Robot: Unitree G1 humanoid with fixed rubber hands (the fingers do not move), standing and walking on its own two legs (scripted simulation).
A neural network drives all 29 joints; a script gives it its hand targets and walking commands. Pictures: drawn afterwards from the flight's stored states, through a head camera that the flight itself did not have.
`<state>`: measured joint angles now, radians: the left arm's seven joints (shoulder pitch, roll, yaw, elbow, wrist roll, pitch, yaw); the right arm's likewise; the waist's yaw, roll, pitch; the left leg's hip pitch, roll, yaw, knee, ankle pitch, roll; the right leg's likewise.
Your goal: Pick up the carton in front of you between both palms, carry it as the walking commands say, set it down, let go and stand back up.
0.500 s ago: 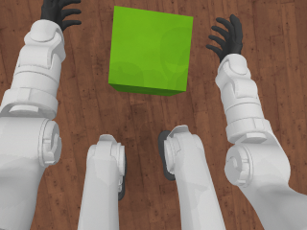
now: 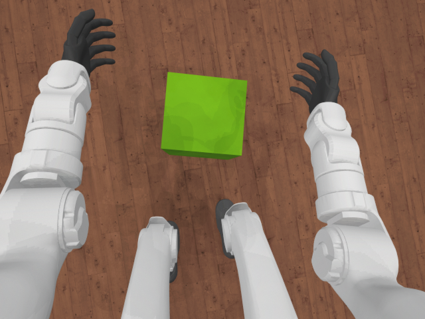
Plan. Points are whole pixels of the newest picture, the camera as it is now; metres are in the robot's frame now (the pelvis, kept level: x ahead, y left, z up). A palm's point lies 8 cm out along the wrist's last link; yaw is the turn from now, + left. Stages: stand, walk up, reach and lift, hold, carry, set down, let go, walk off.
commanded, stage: set down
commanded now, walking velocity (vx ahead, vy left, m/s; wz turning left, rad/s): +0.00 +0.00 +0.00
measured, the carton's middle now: (202, 122) +0.50 -0.05 -0.46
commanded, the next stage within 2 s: let go in 0.08 s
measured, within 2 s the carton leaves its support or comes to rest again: neither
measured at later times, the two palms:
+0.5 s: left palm (22, 132) +0.42 +0.19 +0.02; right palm (390, 147) +0.36 -0.25 +0.02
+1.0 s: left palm out of the picture +0.29 +0.23 +0.11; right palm out of the picture +0.25 -0.23 +0.12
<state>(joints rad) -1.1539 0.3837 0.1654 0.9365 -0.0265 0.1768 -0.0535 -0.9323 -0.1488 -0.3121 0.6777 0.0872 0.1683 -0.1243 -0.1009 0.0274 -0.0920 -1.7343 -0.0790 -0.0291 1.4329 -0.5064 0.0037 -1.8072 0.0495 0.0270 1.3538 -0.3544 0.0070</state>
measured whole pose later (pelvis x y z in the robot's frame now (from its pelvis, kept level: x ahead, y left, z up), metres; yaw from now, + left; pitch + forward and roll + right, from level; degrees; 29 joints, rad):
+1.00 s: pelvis +0.11 +0.01 +0.19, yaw -1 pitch +4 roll -1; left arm 0.18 0.20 0.07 0.49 0.02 0.02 -0.04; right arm 0.25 -0.23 -0.03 0.43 0.03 0.04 0.07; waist -0.03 0.01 0.03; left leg -0.20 -0.04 -0.06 0.44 -0.31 0.03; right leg -0.29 0.05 0.06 0.43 -0.21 -0.01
